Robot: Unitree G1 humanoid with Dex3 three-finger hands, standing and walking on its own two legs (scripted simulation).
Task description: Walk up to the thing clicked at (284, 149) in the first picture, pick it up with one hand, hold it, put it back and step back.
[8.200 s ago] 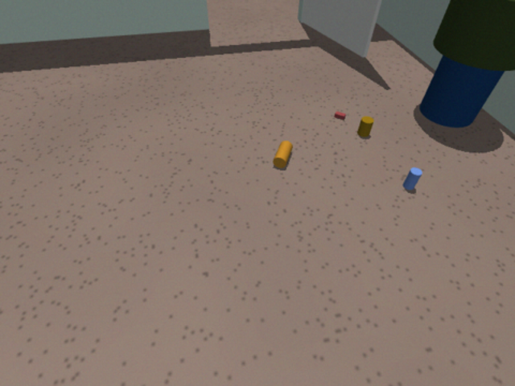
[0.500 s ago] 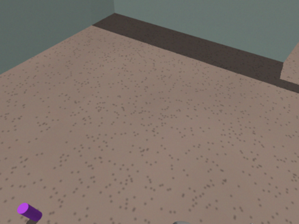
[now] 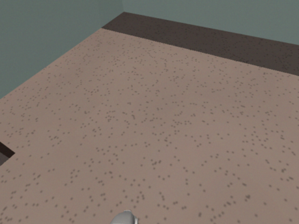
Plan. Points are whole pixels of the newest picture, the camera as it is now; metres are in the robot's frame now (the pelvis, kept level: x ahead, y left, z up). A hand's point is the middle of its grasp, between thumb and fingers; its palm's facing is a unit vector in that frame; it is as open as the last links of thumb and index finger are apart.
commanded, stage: walk up
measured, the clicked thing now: out of the picture +0.09 -0.99 -0.73
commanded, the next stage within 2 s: stand in 0.80 s
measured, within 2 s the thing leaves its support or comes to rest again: neither
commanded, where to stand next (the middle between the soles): +0.09 +0.02 m, yaw -1 degrees
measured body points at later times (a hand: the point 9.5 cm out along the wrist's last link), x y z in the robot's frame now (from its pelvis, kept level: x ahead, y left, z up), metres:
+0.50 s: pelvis +0.04 +0.03 +0.00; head +0.05 +0.03 +0.45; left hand +0.10 +0.34 -0.13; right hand +0.17 -0.26 -0.12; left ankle +0.10 +0.15 -0.73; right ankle +0.02 -0.11 -0.73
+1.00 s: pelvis +0.04 +0.03 +0.01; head +0.04 +0.04 +0.46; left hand +0.13 +0.33 -0.12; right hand +0.10 -0.28 -0.12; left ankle +0.10 +0.15 -0.73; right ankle +0.02 -0.11 -0.73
